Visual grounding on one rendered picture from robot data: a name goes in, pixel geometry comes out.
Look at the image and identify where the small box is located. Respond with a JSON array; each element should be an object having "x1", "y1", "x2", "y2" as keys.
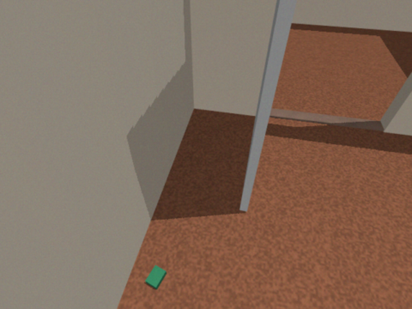
[{"x1": 145, "y1": 265, "x2": 167, "y2": 289}]

